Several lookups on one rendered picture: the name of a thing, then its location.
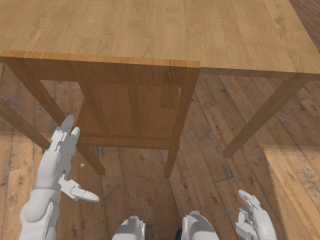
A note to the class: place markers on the robot thigh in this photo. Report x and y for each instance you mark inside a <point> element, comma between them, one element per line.
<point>197,227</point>
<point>131,229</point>

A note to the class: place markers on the right robot thigh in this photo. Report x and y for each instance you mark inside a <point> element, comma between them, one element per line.
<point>197,227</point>

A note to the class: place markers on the left robot thigh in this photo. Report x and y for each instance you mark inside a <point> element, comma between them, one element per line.
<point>131,229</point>

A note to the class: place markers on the robot left hand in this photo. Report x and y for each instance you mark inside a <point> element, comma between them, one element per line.
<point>57,159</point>

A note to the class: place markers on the robot right hand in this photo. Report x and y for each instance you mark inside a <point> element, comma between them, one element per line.
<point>259,225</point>

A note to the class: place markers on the chair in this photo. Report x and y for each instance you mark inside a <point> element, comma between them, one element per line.
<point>129,102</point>

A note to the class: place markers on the left robot forearm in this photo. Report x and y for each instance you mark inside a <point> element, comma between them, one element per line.
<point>39,215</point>

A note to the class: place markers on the table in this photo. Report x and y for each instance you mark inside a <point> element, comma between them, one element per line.
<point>244,38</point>

